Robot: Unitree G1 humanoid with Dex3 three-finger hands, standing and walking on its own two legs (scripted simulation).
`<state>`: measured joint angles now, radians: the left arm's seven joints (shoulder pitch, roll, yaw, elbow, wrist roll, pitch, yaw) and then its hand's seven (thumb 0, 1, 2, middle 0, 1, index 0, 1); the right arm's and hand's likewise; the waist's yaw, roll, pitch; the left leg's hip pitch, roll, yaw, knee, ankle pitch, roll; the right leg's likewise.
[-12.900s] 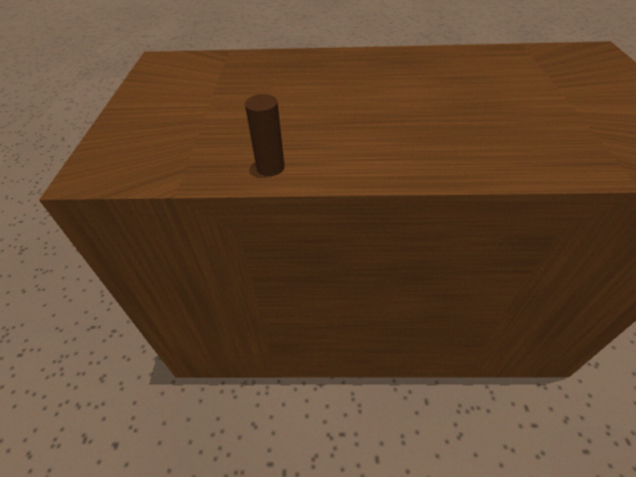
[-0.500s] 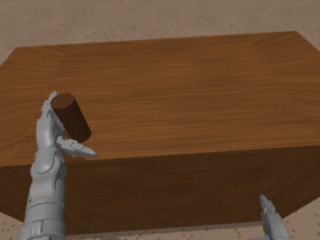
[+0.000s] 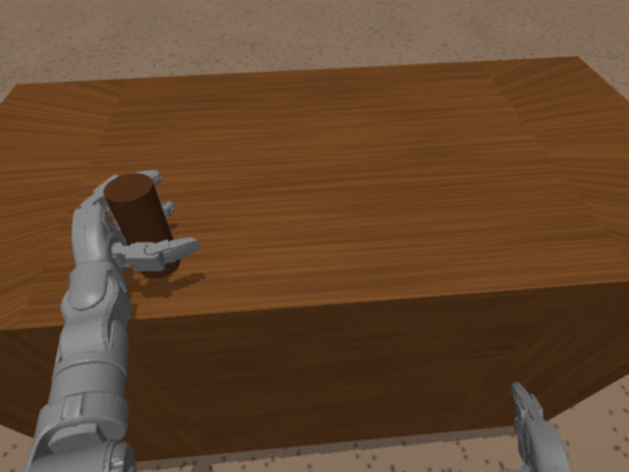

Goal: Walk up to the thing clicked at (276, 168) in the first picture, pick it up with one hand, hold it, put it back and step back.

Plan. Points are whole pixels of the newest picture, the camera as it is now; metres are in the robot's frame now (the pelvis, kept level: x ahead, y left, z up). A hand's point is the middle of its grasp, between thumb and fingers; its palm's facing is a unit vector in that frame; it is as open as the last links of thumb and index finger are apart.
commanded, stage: close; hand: left
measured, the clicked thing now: (146, 229) +0.40 +0.22 +0.11
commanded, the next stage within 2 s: settle in 0.24 s
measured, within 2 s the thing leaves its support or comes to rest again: leaves its support in 0.46 s
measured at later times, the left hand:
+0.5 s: hand (151, 227) +0.40 +0.21 +0.11, palm faces +0.24 -0.97 -0.02, open 7.4 cm
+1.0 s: hand (144, 190) +0.41 +0.20 +0.17, palm faces +0.23 -0.97 -0.01, open 7.4 cm
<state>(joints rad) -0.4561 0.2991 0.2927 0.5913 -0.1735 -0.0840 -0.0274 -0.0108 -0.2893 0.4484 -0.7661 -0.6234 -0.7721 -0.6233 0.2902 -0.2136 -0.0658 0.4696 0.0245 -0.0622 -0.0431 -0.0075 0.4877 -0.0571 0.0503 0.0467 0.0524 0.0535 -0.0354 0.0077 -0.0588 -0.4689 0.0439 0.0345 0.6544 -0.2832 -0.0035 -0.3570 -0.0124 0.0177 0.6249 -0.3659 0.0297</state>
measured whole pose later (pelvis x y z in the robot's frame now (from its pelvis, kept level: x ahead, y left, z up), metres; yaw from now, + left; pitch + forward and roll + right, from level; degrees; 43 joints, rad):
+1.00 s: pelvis +0.00 -0.01 +0.00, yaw +1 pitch +4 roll +0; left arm -0.53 0.32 0.30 0.50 -0.17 0.09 -0.01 -0.01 -0.05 1.10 -0.95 -1.03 -0.86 -1.04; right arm 0.30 -0.22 -0.04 0.47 0.04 -0.06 -0.06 -0.01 0.51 -0.06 0.05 0.05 0.05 0.05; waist -0.03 0.04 -0.07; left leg -0.43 0.04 0.02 0.63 -0.27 -0.01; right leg -0.32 -0.01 0.01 0.62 -0.37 0.02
